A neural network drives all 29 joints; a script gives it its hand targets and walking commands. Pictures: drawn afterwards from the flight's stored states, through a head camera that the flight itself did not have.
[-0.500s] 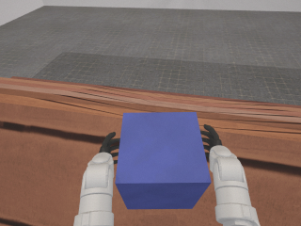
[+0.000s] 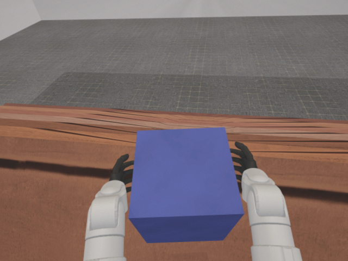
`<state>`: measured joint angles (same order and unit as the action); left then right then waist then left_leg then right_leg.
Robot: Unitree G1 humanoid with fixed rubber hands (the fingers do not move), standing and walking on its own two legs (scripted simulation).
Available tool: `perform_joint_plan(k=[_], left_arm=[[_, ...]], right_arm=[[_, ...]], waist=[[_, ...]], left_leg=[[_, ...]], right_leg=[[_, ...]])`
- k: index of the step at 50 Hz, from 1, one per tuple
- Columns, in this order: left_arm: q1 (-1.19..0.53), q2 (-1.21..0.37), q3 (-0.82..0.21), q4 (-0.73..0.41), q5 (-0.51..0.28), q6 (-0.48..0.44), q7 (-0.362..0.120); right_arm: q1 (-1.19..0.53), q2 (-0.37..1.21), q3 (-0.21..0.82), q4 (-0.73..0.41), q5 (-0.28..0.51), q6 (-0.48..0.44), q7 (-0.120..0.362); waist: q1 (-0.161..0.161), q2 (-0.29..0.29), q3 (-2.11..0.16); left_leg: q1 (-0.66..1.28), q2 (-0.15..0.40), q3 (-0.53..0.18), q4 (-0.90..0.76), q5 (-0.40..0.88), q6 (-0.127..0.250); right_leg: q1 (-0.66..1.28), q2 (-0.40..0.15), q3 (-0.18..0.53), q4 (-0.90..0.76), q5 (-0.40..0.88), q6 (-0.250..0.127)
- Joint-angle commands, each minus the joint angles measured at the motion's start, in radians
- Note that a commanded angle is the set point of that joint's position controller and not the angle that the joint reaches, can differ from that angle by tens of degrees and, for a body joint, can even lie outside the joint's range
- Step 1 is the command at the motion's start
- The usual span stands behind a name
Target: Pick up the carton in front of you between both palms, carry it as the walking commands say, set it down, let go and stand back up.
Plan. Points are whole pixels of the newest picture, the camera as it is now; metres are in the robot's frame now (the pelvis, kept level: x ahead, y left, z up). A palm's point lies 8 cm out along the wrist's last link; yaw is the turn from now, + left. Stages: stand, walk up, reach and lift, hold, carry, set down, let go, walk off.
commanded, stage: carry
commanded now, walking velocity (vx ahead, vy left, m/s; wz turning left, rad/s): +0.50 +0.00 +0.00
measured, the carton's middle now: (183, 189) +0.30 +0.01 +0.00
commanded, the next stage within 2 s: none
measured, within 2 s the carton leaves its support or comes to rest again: neither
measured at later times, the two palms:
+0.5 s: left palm (131, 134) +0.43 +0.15 +0.07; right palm (239, 133) +0.43 -0.15 +0.07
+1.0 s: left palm (154, 79) +0.71 +0.10 +0.09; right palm (234, 75) +0.73 -0.20 +0.08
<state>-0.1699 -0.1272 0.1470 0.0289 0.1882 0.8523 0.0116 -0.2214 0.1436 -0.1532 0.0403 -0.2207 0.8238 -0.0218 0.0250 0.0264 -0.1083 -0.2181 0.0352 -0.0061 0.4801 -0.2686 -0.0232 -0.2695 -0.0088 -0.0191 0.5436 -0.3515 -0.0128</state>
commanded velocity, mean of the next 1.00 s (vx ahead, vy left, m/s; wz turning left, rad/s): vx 0.50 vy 0.00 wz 0.00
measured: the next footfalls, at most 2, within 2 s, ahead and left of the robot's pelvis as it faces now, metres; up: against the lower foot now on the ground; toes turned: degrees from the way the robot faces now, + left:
left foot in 0.34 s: +0.26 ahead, +0.11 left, +0.00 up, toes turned +12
right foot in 0.70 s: +0.47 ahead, -0.13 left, +0.00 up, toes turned -14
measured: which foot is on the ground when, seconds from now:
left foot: down 0.00-0.02, up 0.04-0.32, down 0.34-0.74, up 0.76-1.00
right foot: down 0.00-0.34, up 0.36-0.68, down 0.70-1.00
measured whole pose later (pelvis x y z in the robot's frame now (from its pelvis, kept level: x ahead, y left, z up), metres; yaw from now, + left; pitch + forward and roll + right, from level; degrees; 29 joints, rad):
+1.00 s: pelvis +0.49 -0.06 +0.01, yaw +1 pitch +5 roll +2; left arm 0.07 -0.13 0.04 -0.46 -0.01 1.09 0.15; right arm 0.07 0.13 -0.05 -0.48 -0.03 1.07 -0.15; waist 0.06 0.03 -0.11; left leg -0.70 0.11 0.09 0.98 -0.13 0.03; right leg -0.14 -0.04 -0.25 0.33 -0.27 -0.06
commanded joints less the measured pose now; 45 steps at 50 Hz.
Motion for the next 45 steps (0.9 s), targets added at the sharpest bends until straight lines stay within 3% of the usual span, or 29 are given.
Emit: perform_joint_plan(k=[1,2,3,4,5,8,11,13,16,17,18,19,20,21,22,26,29,31,33,34,35,36,37,38,39,40,42,44,45], left_arm=[[-0.576,-0.879,-0.691,-0.227,-0.32,-0.004,-0.182],[-0.564,-0.853,-0.714,-0.283,-0.32,0.012,-0.163],[-0.533,-0.839,-0.71,-0.3,-0.323,0.037,-0.146],[-0.529,-0.814,-0.697,-0.367,-0.327,0.058,-0.126],[-0.482,-0.815,-0.706,-0.383,-0.322,0.087,-0.103],[-0.391,-0.772,-0.705,-0.502,-0.335,0.152,-0.05],[-0.252,-0.754,-0.712,-0.563,-0.354,0.216,0.0],[-0.193,-0.732,-0.685,-0.591,-0.354,0.243,0.031],[-0.141,-0.678,-0.657,-0.652,-0.358,0.274,0.075],[-0.175,-0.642,-0.654,-0.68,-0.358,0.276,0.094],[-0.203,-0.649,-0.646,-0.684,-0.381,0.286,0.105],[-0.203,-0.589,-0.639,-0.697,-0.379,0.296,0.119],[-0.228,-0.583,-0.64,-0.71,-0.383,0.294,0.128],[-0.236,-0.58,-0.617,-0.709,-0.387,0.289,0.137],[-0.213,-0.605,-0.607,-0.667,-0.386,0.284,0.151],[-0.127,-0.656,-0.539,-0.596,-0.325,0.247,0.182],[-0.067,-0.638,-0.529,-0.559,-0.294,0.231,0.187],[-0.033,-0.631,-0.548,-0.566,-0.293,0.229,0.179],[-0.072,-0.618,-0.599,-0.628,-0.324,0.228,0.163],[-0.033,-0.601,-0.592,-0.606,-0.31,0.237,0.156],[-0.032,-0.587,-0.597,-0.627,-0.31,0.241,0.148],[-0.02,-0.596,-0.61,-0.625,-0.328,0.245,0.139],[-0.005,-0.575,-0.609,-0.621,-0.312,0.242,0.139],[0.018,-0.57,-0.6,-0.583,-0.308,0.245,0.139],[0.011,-0.584,-0.608,-0.615,-0.328,0.245,0.13],[-0.044,-0.631,-0.642,-0.625,-0.357,0.239,0.114],[-0.089,-0.649,-0.663,-0.622,-0.35,0.233,0.092],[-0.167,-0.692,-0.694,-0.654,-0.389,0.211,0.068],[-0.166,-0.689,-0.697,-0.673,-0.397,0.204,0.063]], right_arm=[[-0.424,0.909,0.674,-0.171,0.302,0.045,0.165],[-0.44,0.913,0.705,-0.222,0.327,0.062,0.158],[-0.454,0.906,0.74,-0.256,0.358,0.087,0.155],[-0.42,0.894,0.747,-0.286,0.37,0.115,0.148],[-0.386,0.876,0.768,-0.317,0.397,0.14,0.134],[-0.259,0.845,0.756,-0.375,0.397,0.199,0.076],[-0.13,0.786,0.726,-0.501,0.382,0.25,0.012],[-0.091,0.755,0.701,-0.561,0.377,0.276,-0.033],[-0.017,0.714,0.64,-0.622,0.35,0.302,-0.085],[-0.015,0.698,0.615,-0.577,0.341,0.309,-0.104],[-0.005,0.638,0.58,-0.604,0.338,0.311,-0.124],[-0.006,0.616,0.553,-0.572,0.327,0.312,-0.144],[-0.034,0.606,0.531,-0.606,0.314,0.31,-0.162],[-0.043,0.635,0.546,-0.598,0.335,0.313,-0.173],[-0.055,0.655,0.543,-0.579,0.348,0.307,-0.178],[-0.102,0.672,0.61,-0.607,0.393,0.281,-0.166],[-0.046,0.65,0.621,-0.596,0.393,0.275,-0.158],[0.01,0.639,0.618,-0.573,0.378,0.271,-0.158],[0.018,0.63,0.626,-0.61,0.384,0.265,-0.146],[0.019,0.621,0.649,-0.602,0.371,0.271,-0.142],[0.026,0.629,0.653,-0.604,0.371,0.274,-0.137],[0.053,0.605,0.653,-0.612,0.372,0.277,-0.133],[0.018,0.595,0.672,-0.661,0.366,0.283,-0.127],[-0.003,0.578,0.676,-0.658,0.372,0.292,-0.122],[0.023,0.577,0.68,-0.663,0.373,0.287,-0.118],[0.01,0.609,0.685,-0.652,0.367,0.285,-0.11],[0.017,0.679,0.682,-0.593,0.356,0.269,-0.1],[-0.003,0.719,0.684,-0.588,0.345,0.249,-0.095],[-0.002,0.714,0.671,-0.588,0.326,0.241,-0.101]], waist=[[-0.015,0.002,-0.191],[0.006,-0.252,-0.167],[0.008,-0.277,-0.108],[0.014,-0.199,-0.098],[0.008,-0.128,-0.123],[0.004,-0.181,-0.152],[0.012,-0.179,-0.164],[0.007,-0.213,-0.153],[-0.006,-0.132,-0.177],[-0.013,-0.089,-0.235],[-0.038,0.072,-0.253],[-0.052,0.289,-0.209],[-0.049,0.199,-0.209],[-0.047,0.062,-0.173],[-0.036,0.014,-0.19],[-0.03,0.072,-0.137],[-0.029,0.064,-0.121],[-0.034,0.145,-0.089],[-0.033,0.133,-0.097],[-0.03,0.066,-0.085],[-0.023,0.09,-0.09],[-0.009,0.058,-0.093],[0.018,-0.222,-0.118],[0.025,-0.369,-0.158],[0.016,-0.26,-0.179],[0.01,-0.195,-0.181],[-0.006,-0.075,-0.192],[-0.005,-0.073,-0.145],[-0.007,-0.13,-0.131]], left_leg=[[-0.13,0.091,-0.026,-0.037,-0.26,0.08],[-0.349,0.008,0.1,0.252,-0.223,0.022],[-0.55,-0.025,0.131,0.377,-0.281,0.005],[-0.589,0.032,0.055,0.44,-0.268,0.019],[-0.585,0.053,0.017,0.405,-0.24,0.03],[-0.485,0.025,0.131,0.218,-0.102,0.014],[-0.423,-0.005,0.177,0.133,-0.013,0.004],[-0.325,-0.003,0.19,0.033,0.052,0.02],[0.099,-0.037,0.253,-0.084,0.093,0.04],[0.295,0.019,0.209,-0.042,0.06,0.063],[0.379,0.258,-0.133,-0.18,-0.194,0.109],[0.464,0.428,-0.469,-0.287,-0.205,0.247],[0.429,0.462,-0.48,-0.258,-0.156,0.273],[0.305,0.453,-0.472,-0.292,-0.168,0.27],[0.246,0.403,-0.381,-0.331,-0.215,0.241],[0.077,0.297,-0.039,-0.352,-0.062,0.168],[0.028,0.273,0.025,-0.365,-0.074,0.149],[0.051,0.257,0.075,-0.349,-0.037,0.128],[0.051,0.223,0.141,-0.278,-0.057,0.104],[0.046,0.205,0.17,-0.207,-0.081,0.096],[-0.014,0.179,0.205,-0.125,-0.093,0.081],[-0.144,0.155,0.235,0.036,0.011,0.056],[-0.349,0.051,0.264,0.341,-0.064,-0.001],[-0.539,-0.014,0.209,0.602,-0.246,-0.009],[-0.593,0.048,0.083,0.701,-0.268,0.022],[-0.586,0.076,0.045,0.761,-0.228,0.047],[-0.552,0.122,0.018,0.695,-0.048,0.061],[-0.531,0.108,0.033,0.623,0.044,0.056],[-0.554,0.106,0.061,0.615,0.1,0.053]], right_leg=[[0.2,-0.037,-0.002,-0.198,-0.038,-0.017],[0.31,-0.231,0.323,-0.314,-0.154,-0.093],[0.364,-0.361,0.524,-0.374,-0.144,-0.171],[0.351,-0.389,0.545,-0.372,-0.113,-0.23],[0.373,-0.387,0.535,-0.345,-0.069,-0.227],[0.341,-0.259,0.245,-0.345,0.108,-0.146],[0.353,-0.234,0.164,-0.309,0.34,-0.129],[0.318,-0.227,0.105,-0.273,0.32,-0.105],[0.033,-0.182,0.006,-0.088,0.32,-0.06],[-0.108,-0.148,-0.057,0.015,0.263,-0.033],[-0.265,-0.083,-0.112,0.285,0.049,0.015],[-0.523,0.018,-0.126,0.504,-0.169,0.027],[-0.55,-0.06,-0.022,0.617,-0.187,-0.006],[-0.552,-0.098,-0.001,0.656,-0.135,-0.035],[-0.504,-0.139,0.022,0.633,-0.05,-0.036],[-0.347,-0.124,-0.063,0.336,0.041,0.004],[-0.229,-0.075,-0.12,0.094,0.108,0.025],[-0.188,-0.063,-0.155,0.001,0.184,0.028],[-0.083,-0.041,-0.212,-0.068,0.228,0.035],[-0.036,-0.036,-0.243,-0.113,0.2,0.034],[0.075,-0.02,-0.272,-0.095,0.156,0.021],[0.239,-0.061,-0.193,-0.084,0.109,-0.008],[0.378,-0.277,0.2,-0.239,-0.013,-0.09],[0.487,-0.415,0.503,-0.334,0.024,-0.2],[0.476,-0.434,0.463,-0.321,0.038,-0.214],[0.403,-0.418,0.429,-0.314,0.096,-0.215],[0.316,-0.386,0.273,-0.36,0.048,-0.152],[0.263,-0.34,0.167,-0.38,0.087,-0.133],[0.278,-0.307,0.084,-0.371,0.125,-0.104]])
